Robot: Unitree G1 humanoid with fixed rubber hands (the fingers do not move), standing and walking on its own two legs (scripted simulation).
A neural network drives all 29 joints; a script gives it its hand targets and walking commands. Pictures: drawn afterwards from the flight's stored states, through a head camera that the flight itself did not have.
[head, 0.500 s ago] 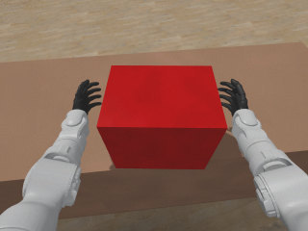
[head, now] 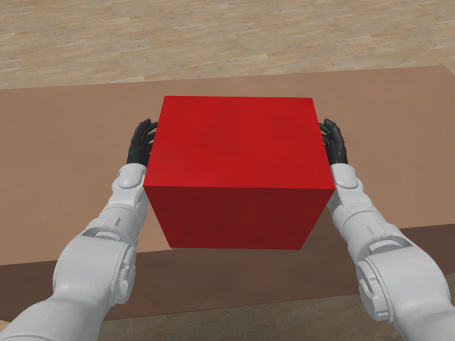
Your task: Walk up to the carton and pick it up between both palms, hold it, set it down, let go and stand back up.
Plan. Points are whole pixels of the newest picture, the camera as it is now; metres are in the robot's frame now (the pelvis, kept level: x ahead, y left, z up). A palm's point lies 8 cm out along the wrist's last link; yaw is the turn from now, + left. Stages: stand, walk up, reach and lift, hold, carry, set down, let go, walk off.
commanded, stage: reach and lift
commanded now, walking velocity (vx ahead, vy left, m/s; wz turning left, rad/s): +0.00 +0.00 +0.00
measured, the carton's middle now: (236, 177) +0.40 +0.03 +0.03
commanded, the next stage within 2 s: none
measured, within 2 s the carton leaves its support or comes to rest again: leaves its support in 1.36 s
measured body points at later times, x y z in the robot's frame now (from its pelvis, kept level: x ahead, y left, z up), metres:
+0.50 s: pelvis +0.00 +0.00 +0.00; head +0.04 +0.02 +0.45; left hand +0.43 +0.21 +0.06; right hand +0.43 -0.16 +0.07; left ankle +0.01 +0.13 -0.73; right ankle +0.03 -0.13 -0.73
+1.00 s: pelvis +0.01 +0.01 +0.02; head +0.04 +0.02 +0.47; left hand +0.42 +0.21 +0.07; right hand +0.41 -0.16 +0.07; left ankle +0.01 +0.13 -0.73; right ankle +0.03 -0.13 -0.73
